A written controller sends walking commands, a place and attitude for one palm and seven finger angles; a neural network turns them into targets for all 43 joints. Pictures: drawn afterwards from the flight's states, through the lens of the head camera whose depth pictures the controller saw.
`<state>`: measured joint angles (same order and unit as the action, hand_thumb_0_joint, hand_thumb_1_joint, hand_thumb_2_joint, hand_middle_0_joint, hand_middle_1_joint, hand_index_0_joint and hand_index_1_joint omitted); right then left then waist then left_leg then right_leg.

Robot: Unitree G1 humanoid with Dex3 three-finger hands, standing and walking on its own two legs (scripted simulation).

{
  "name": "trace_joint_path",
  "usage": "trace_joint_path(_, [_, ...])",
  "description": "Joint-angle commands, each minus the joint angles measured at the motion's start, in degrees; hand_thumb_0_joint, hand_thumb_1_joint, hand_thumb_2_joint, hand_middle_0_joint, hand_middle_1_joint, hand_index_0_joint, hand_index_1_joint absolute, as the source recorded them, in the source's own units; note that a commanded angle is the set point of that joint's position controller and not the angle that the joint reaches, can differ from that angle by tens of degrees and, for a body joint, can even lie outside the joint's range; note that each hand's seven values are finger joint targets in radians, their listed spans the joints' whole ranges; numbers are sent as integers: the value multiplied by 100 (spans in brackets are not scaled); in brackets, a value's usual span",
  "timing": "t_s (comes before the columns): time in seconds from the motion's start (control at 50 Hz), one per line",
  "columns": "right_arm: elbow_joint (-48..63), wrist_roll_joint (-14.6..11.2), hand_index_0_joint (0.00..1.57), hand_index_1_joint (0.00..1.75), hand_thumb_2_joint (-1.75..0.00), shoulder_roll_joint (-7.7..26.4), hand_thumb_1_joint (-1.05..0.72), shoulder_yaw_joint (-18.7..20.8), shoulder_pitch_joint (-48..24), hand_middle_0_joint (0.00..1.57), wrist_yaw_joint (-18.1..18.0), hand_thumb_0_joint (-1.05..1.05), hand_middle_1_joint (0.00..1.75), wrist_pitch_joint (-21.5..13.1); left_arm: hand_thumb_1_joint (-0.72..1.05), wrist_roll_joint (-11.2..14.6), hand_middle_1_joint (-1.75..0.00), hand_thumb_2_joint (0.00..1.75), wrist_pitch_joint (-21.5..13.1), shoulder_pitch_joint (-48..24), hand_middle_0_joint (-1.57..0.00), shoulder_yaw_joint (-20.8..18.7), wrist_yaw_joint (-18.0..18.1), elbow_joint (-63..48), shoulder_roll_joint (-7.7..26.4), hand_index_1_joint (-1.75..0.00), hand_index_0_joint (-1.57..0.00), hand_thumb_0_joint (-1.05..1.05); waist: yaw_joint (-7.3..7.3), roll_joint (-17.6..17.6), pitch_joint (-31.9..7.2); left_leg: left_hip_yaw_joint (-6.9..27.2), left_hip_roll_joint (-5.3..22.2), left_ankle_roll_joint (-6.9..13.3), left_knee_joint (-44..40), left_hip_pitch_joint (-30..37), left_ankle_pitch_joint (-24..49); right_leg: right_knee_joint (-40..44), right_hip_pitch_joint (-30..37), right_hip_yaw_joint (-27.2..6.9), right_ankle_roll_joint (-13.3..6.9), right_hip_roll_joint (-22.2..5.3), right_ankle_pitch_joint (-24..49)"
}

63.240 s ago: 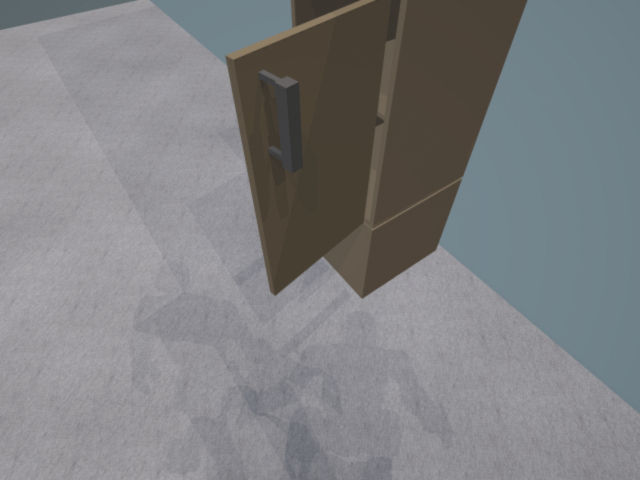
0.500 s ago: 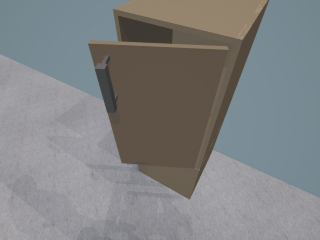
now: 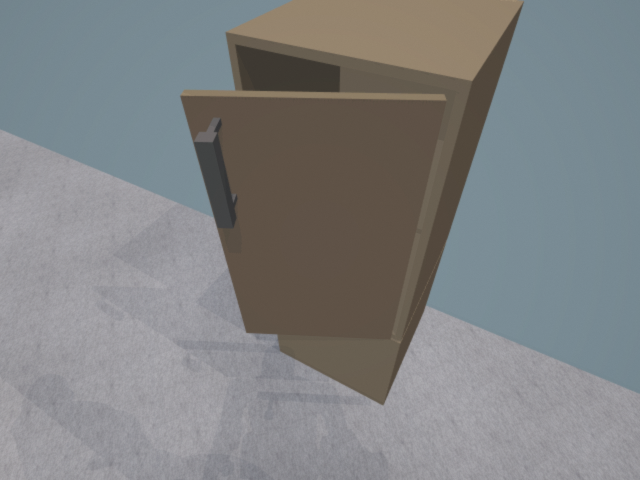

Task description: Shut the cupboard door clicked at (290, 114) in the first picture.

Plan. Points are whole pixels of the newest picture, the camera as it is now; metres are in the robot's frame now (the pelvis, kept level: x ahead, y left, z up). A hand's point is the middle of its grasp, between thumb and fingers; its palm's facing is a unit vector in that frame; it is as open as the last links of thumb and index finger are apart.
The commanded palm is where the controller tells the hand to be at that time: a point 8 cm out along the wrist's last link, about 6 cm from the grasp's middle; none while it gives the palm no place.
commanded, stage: look again from close up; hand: left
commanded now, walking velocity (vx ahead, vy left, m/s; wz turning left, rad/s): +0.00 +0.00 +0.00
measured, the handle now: (221, 174) +0.48 +0.16 +0.15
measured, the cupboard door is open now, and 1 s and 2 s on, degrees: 26 26 26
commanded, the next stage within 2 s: shuffle to correct the standing spot in 0.30 s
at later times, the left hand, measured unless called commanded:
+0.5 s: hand out of the picture -0.02 +0.18 -0.17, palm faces +0.00 -0.99 -0.17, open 7.4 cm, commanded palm none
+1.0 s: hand out of the picture -0.03 +0.14 -0.17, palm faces +0.03 -0.99 -0.12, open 7.4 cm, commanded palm none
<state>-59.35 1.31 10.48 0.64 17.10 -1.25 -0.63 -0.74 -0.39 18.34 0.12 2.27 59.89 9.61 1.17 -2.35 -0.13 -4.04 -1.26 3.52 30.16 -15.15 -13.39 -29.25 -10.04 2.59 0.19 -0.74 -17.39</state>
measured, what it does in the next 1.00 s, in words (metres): stands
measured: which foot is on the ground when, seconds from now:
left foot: down 0.00-1.00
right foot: down 0.00-1.00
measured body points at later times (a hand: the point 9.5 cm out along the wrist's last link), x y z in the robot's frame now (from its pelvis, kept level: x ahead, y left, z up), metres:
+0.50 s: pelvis -0.02 +0.02 +0.01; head -0.02 +0.03 +0.46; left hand -0.02 +0.24 -0.16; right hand +0.01 -0.22 -0.14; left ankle +0.03 +0.08 -0.73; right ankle -0.02 -0.12 -0.73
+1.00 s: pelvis +0.02 +0.00 +0.01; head +0.03 +0.01 +0.46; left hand -0.03 +0.19 -0.16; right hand +0.01 -0.22 -0.15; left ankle +0.03 +0.08 -0.73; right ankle -0.02 -0.12 -0.73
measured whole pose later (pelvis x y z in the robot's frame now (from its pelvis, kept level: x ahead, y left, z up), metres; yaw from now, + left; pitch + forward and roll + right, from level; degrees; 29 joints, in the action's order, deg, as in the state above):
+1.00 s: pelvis +0.02 +0.00 +0.01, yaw -2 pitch -1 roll -1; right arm -66.3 0.5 7.3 0.4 16.0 -2.3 -0.8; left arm -0.6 -0.8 23.3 0.7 2.4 64.2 5.2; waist -0.2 0.5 1.0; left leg -5.6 -0.4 2.9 26.5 -12.1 -13.5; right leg -24.4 -7.0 2.2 0.4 -0.5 -16.2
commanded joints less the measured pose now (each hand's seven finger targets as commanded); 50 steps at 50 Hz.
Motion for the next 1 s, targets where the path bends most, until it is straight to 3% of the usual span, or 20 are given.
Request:
trace_joint_path(0.0, [326,-43,20,30,-90,717,-90,150,32,20,-9,0,30,-111,90,-20,-30,90,-116,138,-20,-120,62,-407,720,-30,-20,0,-73,348,509,882,662,-61,-794,-22,226,580,-496,-649,-274,-469,475])
trace_joint_path(0.04, [328,-46,20,30,-90,685,-90,129,-45,20,2,0,30,-115,90,-40,-30,90,-104,175,-20,-107,61,-438,703,-30,-20,0,-126,437,493,852,687,-43,-822,-35,376,608,-378,-629,-240,-459,668])
trace_joint_path(0.08, [317,-48,20,30,-90,716,-90,122,-135,20,17,0,30,-92,90,-29,-30,90,-95,163,-20,-98,57,-446,719,-30,-20,0,-110,461,570,839,657,-73,-926,0,54,703,-491,-681,-222,-481,404])
trace_joint_path(0.38, [76,-79,20,30,-90,722,-90,102,-374,20,59,0,30,-55,90,-47,-30,90,-64,245,-20,-41,25,-307,672,-30,-20,0,-132,123,377,930,707,-133,-1382,168,-407,998,-291,-577,-104,-514,401])
trace_joint_path(0.44, [-104,-65,20,30,-90,580,-90,85,-204,20,57,0,30,-15,90,-51,-30,90,-40,449,-20,7,12,-117,442,-30,-20,0,-119,148,301,1013,768,-144,-1538,190,-1140,1007,-230,-437,-39,-411,-41])
trace_joint_path(0.5, [-157,-43,20,30,-90,710,-90,156,-153,20,31,0,30,47,90,-95,-30,90,35,592,-20,-24,-22,-25,368,-30,-20,0,-124,-67,538,1268,957,-76,-1887,-141,-2209,648,-340,-170,-32,-224,-530])
trace_joint_path(0.6, [-196,-39,20,30,-90,797,-90,267,-112,20,-29,0,30,69,90,-124,-30,90,111,898,-20,-71,-95,74,197,-30,-20,0,-193,-139,768,1490,1243,104,-2070,-417,-2613,227,-403,55,-70,-81,-365])
trace_joint_path(0.7, [-235,-32,20,30,-90,624,-90,303,26,20,-64,0,30,40,90,-109,-30,90,89,1090,-20,-120,-118,112,124,-30,-20,0,-197,130,683,1216,1127,86,-1685,-397,-2219,534,-338,-112,-178,-189,-411])
trace_joint_path(0.78, [-246,-56,20,30,-90,289,-90,216,66,20,-59,0,30,-10,90,-75,-30,90,5,1111,-20,-123,-75,147,124,-30,-20,0,-158,480,704,721,737,-38,-975,-276,-1256,1006,-488,-693,-309,-495,-458])
trace_joint_path(0.84, [-371,-94,20,30,-90,2,-90,78,179,20,-55,0,30,-81,90,-17,-30,90,-104,1050,-20,-61,-3,250,100,-30,-20,0,-82,693,514,354,562,-126,-616,173,304,1046,-363,-799,-289,-647,786])
trace_joint_path(0.9, [-531,-126,20,30,-90,38,-90,30,235,20,-85,0,30,-126,90,9,-30,90,-158,1004,-20,-3,63,299,55,-30,-20,0,-98,320,342,463,688,-129,-745,498,1495,817,-57,-549,-132,-596,2217])
trace_joint_path(0.98, [-535,-155,20,30,-90,70,-90,48,167,20,-109,0,30,-93,90,-1,-30,90,-120,978,-20,-38,135,254,179,-30,-20,0,-143,285,252,446,701,-160,-704,584,2026,657,184,-529,-112,-705,2902])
